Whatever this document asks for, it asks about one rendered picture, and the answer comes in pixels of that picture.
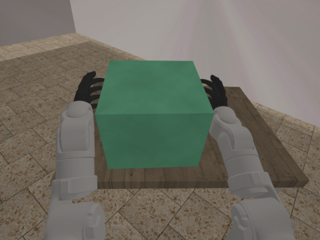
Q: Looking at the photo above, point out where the robot left forearm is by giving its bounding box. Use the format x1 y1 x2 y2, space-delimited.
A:
44 100 98 240

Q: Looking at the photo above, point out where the robot right upper arm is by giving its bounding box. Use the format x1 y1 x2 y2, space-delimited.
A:
231 197 296 240

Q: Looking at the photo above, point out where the carton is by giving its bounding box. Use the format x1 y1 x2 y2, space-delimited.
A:
95 60 214 169

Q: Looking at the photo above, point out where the robot right forearm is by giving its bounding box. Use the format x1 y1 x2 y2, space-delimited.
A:
209 106 294 236

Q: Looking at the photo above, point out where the table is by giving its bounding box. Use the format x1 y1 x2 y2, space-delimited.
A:
50 82 310 240

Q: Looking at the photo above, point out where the robot left hand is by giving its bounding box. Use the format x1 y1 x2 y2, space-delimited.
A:
73 71 105 109

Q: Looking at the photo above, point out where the robot right hand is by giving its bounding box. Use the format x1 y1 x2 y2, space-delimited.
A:
200 75 228 110

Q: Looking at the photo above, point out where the robot left upper arm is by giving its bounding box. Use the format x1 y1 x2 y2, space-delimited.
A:
45 201 106 240

